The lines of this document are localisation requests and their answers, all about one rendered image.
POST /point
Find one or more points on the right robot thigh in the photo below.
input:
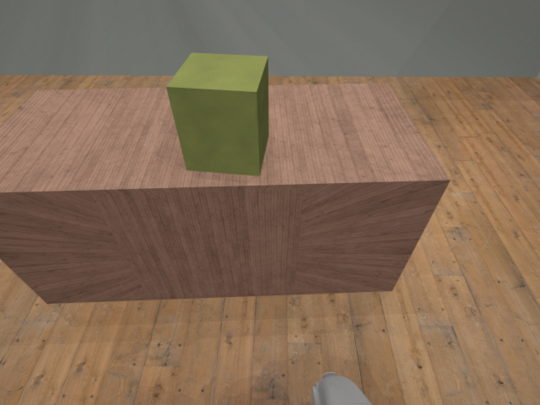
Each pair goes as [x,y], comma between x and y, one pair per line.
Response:
[337,390]

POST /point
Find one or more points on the pedestal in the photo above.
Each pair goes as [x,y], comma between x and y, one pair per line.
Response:
[96,203]

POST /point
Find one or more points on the carton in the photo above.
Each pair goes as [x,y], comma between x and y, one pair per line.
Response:
[220,107]

